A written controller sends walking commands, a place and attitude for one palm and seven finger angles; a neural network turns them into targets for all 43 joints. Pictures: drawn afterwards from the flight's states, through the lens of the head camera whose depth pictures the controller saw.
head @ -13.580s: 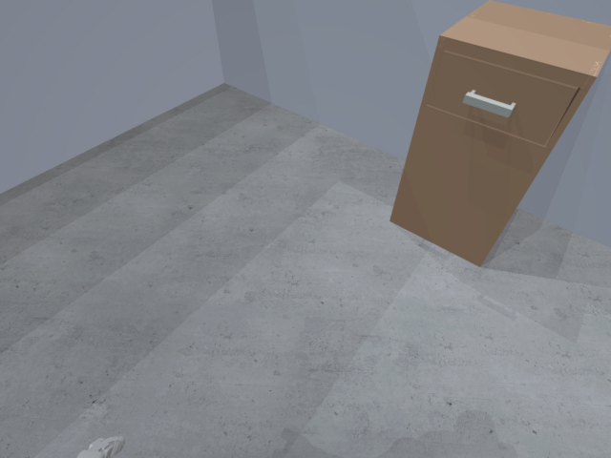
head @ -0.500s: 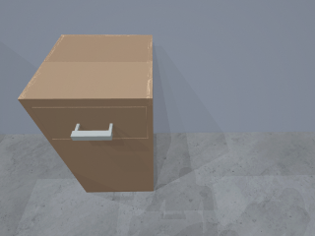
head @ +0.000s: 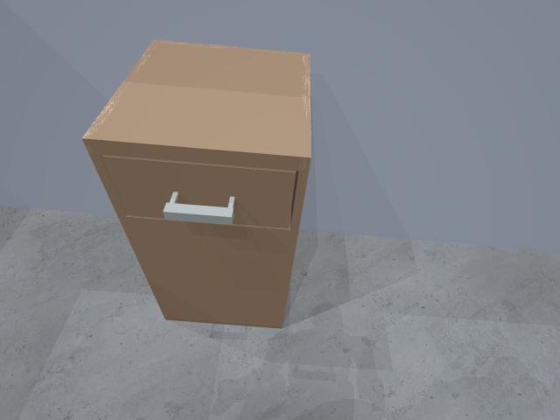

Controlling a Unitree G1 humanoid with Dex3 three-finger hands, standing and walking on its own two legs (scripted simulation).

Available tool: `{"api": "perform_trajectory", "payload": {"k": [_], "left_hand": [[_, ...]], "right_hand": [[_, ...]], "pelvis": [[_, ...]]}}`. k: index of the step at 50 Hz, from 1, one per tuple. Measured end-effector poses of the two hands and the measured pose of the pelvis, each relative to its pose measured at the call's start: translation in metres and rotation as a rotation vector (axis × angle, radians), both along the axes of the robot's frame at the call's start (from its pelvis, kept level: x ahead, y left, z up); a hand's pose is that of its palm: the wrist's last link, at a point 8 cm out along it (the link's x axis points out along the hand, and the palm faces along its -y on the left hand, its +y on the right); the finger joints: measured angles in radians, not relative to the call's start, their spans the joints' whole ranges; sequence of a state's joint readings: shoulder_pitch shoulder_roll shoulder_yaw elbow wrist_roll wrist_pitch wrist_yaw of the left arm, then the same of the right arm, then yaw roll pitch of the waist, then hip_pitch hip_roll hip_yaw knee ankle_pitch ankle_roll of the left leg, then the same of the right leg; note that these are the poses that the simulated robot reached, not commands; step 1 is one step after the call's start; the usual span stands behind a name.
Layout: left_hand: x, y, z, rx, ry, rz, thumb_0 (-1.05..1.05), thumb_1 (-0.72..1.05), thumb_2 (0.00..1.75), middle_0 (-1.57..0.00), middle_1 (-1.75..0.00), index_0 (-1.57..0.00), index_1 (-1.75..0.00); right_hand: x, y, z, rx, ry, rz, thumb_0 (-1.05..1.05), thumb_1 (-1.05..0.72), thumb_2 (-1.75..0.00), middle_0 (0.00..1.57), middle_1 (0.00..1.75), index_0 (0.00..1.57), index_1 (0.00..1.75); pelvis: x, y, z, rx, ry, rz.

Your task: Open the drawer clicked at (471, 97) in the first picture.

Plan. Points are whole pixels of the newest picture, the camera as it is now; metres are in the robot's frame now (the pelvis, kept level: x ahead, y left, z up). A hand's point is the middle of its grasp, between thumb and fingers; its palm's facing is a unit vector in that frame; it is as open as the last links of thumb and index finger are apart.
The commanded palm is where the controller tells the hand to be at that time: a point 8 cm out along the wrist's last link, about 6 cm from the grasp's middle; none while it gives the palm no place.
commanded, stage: come to a stop and stand still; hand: left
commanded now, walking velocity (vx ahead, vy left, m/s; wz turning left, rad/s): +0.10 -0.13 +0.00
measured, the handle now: (201, 206) +0.52 +0.20 -0.07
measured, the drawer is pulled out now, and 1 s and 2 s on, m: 0.00 0.00 0.00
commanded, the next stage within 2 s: look again from close up in 1.28 s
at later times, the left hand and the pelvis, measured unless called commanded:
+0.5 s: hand out of the picture -0.02 +0.10 -0.17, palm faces +0.05 -0.99 -0.15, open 7.4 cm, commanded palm none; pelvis +0.02 -0.05 +0.01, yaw +1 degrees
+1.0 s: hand out of the picture +0.02 +0.12 -0.17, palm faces +0.05 -0.98 -0.18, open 7.4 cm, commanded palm none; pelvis +0.05 -0.05 +0.01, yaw +0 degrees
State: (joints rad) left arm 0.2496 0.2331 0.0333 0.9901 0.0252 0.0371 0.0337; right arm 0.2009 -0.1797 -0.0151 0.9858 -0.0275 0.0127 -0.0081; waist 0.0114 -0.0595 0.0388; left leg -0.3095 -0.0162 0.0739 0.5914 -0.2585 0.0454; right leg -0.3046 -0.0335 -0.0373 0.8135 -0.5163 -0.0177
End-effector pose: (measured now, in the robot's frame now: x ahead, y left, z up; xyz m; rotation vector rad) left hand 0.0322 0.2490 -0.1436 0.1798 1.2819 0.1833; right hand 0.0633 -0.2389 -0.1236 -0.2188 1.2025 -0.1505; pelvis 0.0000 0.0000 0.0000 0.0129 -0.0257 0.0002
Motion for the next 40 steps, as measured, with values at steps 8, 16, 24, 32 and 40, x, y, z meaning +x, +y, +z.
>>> {"api": "perform_trajectory", "payload": {"k": [8,16,24,32,40], "left_hand": [[-0.024,-0.017,0.015,-0.042,0.056,-0.019,0.00,0.91,0.90,-0.20,-0.30,-0.20,-0.30],[-0.047,-0.054,0.015,-0.036,0.112,-0.003,0.00,0.91,0.90,-0.20,-0.30,-0.20,-0.30],[-0.057,-0.094,0.008,-0.089,0.156,0.047,0.00,0.90,0.90,-0.20,-0.30,-0.20,-0.30],[-0.045,-0.118,0.004,-0.131,0.185,0.057,0.00,0.90,0.90,-0.20,-0.30,-0.20,-0.30],[-0.029,-0.109,0.004,-0.104,0.168,0.055,0.00,0.90,0.90,-0.20,-0.30,-0.20,-0.30]], "right_hand": [[-0.043,0.009,0.003,0.041,0.087,-0.032,0.01,-0.93,-0.90,0.20,0.30,0.20,0.30],[-0.090,-0.014,-0.015,0.084,0.215,-0.088,0.01,-0.91,-0.90,0.20,0.30,0.20,0.30],[-0.088,-0.024,-0.015,0.083,0.278,-0.076,0.01,-0.91,-0.90,0.20,0.30,0.19,0.30],[-0.049,-0.025,-0.013,0.075,0.237,-0.055,0.01,-0.91,-0.90,0.20,0.30,0.19,0.30],[-0.017,-0.035,-0.012,0.043,0.177,-0.058,0.02,-0.93,-0.90,0.20,0.30,0.19,0.30]], "pelvis": [[-0.004,-0.002,0.015,-0.014,0.041,0.009],[-0.005,-0.029,0.010,0.013,0.037,0.011],[0.018,-0.048,0.009,-0.012,0.034,0.025],[0.034,-0.057,0.010,-0.001,0.039,0.009],[0.046,-0.055,0.010,0.000,0.028,0.002]]}}
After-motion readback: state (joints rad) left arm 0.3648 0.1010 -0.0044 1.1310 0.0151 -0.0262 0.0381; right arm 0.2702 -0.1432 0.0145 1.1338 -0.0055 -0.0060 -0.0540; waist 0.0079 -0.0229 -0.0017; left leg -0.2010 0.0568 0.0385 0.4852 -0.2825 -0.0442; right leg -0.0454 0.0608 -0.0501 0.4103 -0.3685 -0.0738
